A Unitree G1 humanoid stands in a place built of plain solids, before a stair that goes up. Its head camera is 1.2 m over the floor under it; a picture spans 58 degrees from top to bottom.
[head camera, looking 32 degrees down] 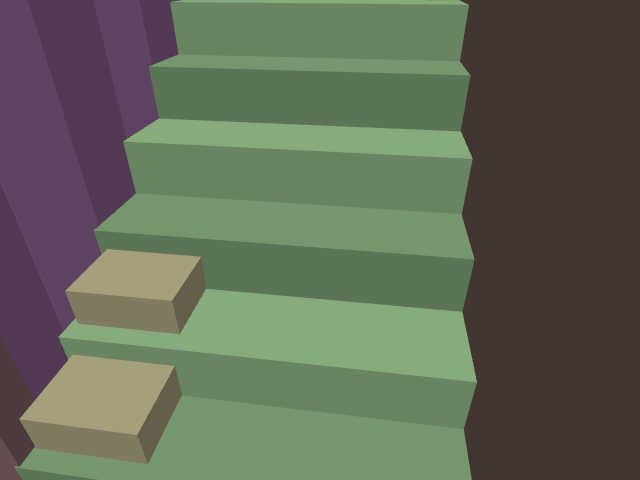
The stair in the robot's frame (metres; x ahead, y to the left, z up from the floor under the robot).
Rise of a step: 0.18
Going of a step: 0.25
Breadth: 1.09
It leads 8 degrees to the right of straight ahead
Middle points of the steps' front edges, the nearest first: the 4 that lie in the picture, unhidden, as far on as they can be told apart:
0.77 0.16 0.37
1.02 0.13 0.55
1.27 0.09 0.73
1.52 0.06 0.91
